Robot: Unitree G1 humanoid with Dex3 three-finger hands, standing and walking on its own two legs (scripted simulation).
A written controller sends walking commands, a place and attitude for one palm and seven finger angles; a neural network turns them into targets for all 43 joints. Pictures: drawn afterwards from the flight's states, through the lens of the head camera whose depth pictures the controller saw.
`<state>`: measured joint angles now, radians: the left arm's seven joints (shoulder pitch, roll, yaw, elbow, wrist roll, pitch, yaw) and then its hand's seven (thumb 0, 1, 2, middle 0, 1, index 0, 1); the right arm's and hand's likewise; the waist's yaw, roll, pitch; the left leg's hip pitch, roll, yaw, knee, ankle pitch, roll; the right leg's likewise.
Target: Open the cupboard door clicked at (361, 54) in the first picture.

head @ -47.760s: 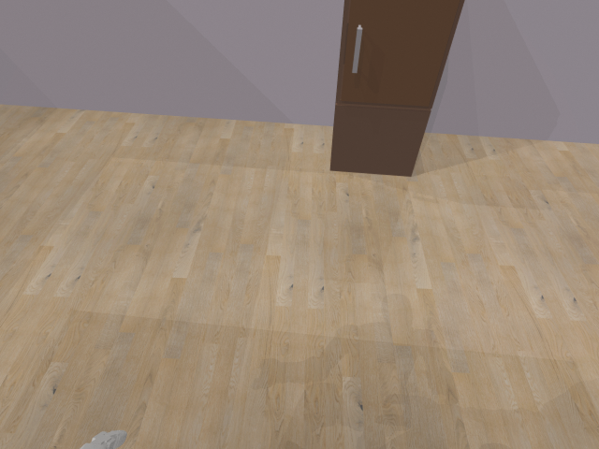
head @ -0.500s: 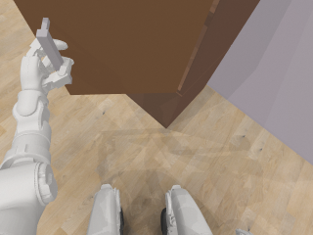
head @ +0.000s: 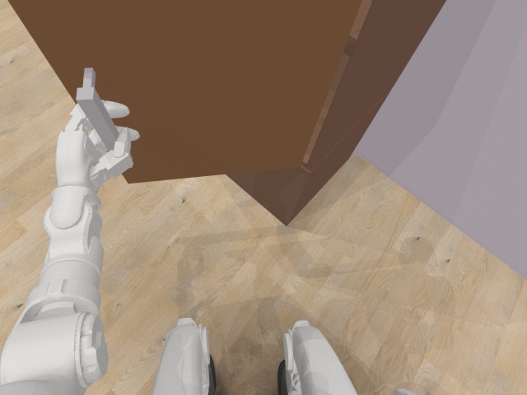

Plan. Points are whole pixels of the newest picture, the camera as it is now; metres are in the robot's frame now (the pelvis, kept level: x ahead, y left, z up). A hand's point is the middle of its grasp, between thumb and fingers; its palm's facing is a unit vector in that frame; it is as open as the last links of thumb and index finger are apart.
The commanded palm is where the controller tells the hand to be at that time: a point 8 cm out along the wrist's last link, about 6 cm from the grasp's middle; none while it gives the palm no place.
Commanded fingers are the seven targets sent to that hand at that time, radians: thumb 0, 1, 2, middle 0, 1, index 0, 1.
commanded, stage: pull the door open along its arc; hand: left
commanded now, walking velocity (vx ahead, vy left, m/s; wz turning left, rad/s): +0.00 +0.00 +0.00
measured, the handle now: (109, 123) +0.51 +0.22 +0.03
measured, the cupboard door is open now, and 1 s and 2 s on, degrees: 51 90 91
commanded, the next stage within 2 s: open thumb and fingers to let go in 0.78 s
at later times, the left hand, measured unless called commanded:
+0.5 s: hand (172, 243) +0.32 +0.11 +0.03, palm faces +0.40 -0.92 +0.03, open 6.1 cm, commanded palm +0.25 +0.16 +0.03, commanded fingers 0.00 0.90 0.90 -0.40 -1.35 -0.40 -1.35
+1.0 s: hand (221, 280) +0.27 +0.05 +0.03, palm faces +0.42 -0.91 -0.01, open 6.0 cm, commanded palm +0.22 +0.09 +0.03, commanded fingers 0.00 0.41 0.69 -0.37 -1.30 -0.37 -1.30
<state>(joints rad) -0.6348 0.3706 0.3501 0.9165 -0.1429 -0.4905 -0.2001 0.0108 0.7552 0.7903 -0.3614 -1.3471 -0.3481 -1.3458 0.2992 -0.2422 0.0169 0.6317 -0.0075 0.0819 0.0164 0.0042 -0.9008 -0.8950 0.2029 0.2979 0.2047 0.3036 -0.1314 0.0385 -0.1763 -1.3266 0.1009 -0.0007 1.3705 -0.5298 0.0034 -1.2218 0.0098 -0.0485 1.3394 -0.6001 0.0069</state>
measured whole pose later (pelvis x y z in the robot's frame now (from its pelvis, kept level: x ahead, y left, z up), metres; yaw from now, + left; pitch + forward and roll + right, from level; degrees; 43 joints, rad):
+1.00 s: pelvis +0.01 -0.05 +0.01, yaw +6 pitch +22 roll +1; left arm 0.22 -0.09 -0.21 0.23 0.13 -0.56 0.53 0.02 0.68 0.80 -0.34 -1.32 -0.36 -1.34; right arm 0.15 -0.19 -0.01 0.60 -0.09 -0.07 0.01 0.01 -0.90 -0.90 0.20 0.30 0.20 0.30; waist 0.00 0.02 -0.21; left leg -1.17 0.05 -0.06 1.31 -0.53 -0.07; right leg -1.07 -0.03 -0.11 1.37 -0.68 -0.07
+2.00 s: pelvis -0.01 -0.01 +0.00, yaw +5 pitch +20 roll -3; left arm 0.17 0.08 -0.30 0.17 0.04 -0.48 0.12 -0.01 -0.50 0.30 -0.25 -0.43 -0.21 -0.44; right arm 0.18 -0.20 0.01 0.50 -0.04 -0.04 0.02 0.01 -0.90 -0.90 0.20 0.30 0.20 0.30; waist -0.01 0.05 -0.19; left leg -1.20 0.03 -0.05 1.36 -0.52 -0.01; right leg -1.07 -0.05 -0.09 1.36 -0.64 -0.01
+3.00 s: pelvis +0.00 -0.03 -0.02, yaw +4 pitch +21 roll -1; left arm 0.59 0.15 0.02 -0.10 -0.22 -0.56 -0.22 -0.01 -0.50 0.30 -0.17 -0.31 -0.19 -0.32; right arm 0.15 -0.21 -0.04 0.46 0.00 -0.02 -0.04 0.01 -0.90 -0.90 0.20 0.30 0.20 0.30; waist 0.03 0.03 -0.21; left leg -1.27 0.06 -0.06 1.47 -0.58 -0.05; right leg -1.16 -0.01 -0.09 1.49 -0.71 -0.05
